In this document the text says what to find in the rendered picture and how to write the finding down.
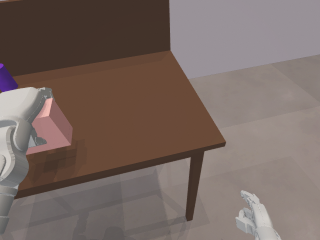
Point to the table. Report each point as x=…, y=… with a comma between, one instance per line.
x=113, y=76

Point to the robot right forearm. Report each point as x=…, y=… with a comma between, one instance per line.
x=266, y=233

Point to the robot right hand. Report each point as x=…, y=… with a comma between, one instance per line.
x=258, y=216

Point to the robot left forearm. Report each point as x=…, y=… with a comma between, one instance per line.
x=15, y=135

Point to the robot left hand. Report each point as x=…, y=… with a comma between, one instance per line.
x=25, y=103

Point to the sponge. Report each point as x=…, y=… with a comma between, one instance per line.
x=51, y=125

